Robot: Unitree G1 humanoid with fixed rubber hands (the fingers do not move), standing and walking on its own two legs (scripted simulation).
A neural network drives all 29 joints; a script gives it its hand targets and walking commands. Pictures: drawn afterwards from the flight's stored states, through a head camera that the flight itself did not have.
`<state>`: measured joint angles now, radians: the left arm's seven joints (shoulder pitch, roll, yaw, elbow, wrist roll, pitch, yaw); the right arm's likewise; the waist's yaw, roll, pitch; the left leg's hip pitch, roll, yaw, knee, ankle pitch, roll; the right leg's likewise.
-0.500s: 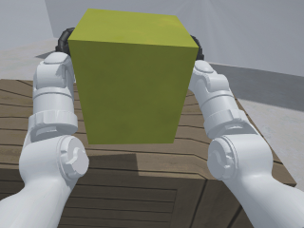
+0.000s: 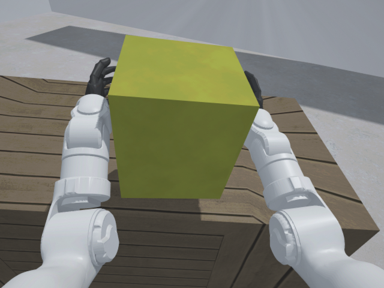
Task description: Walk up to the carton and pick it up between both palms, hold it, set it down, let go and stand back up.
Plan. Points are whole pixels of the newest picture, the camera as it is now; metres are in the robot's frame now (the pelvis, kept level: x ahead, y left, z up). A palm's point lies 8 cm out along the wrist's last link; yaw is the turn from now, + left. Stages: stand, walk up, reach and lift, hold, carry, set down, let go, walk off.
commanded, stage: set down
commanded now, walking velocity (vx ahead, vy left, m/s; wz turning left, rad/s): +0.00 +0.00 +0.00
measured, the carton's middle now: (176, 123) +0.40 -0.01 +0.20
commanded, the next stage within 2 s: none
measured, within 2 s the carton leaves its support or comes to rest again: neither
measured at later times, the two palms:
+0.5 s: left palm (103, 108) +0.43 +0.13 +0.22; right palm (250, 121) +0.38 -0.17 +0.20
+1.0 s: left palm (112, 117) +0.44 +0.11 +0.19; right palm (253, 127) +0.39 -0.18 +0.18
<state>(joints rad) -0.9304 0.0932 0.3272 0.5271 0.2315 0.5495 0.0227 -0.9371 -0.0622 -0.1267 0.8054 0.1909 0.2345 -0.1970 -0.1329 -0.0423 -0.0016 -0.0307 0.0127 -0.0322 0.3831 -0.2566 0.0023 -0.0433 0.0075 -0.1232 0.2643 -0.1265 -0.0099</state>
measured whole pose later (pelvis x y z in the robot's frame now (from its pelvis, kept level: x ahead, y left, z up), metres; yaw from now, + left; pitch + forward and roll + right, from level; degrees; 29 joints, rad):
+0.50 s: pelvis +0.00 +0.02 +0.00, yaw -2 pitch -6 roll -2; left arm -0.97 0.07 0.33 0.71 0.26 0.51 0.07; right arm -0.97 -0.06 -0.27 0.98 0.07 0.19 -0.12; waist -0.12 -0.05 0.01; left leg 0.00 0.00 0.00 0.38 -0.26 0.02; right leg -0.02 0.00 -0.09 0.25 -0.11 0.01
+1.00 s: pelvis +0.00 +0.00 +0.00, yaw -1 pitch -2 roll -1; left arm -0.99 0.10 0.40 0.88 0.24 0.40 0.03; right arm -0.97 -0.01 -0.34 0.97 -0.05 0.22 -0.14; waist -0.12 -0.03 -0.03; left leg -0.07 0.01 -0.01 0.33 -0.22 0.00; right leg -0.12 0.00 -0.10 0.26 -0.11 -0.01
